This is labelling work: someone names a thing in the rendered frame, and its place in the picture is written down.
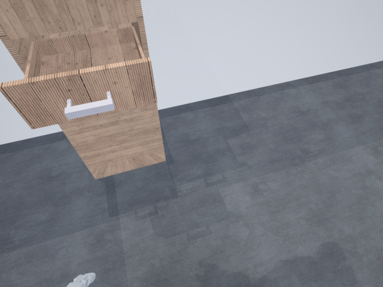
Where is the robot left hand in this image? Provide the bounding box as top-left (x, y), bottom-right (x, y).
top-left (67, 273), bottom-right (96, 287)

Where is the drawer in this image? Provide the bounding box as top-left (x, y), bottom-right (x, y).
top-left (0, 26), bottom-right (157, 129)

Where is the handle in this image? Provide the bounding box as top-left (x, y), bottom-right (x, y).
top-left (65, 91), bottom-right (115, 120)

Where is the cabinet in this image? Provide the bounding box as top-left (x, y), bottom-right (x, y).
top-left (0, 0), bottom-right (166, 179)

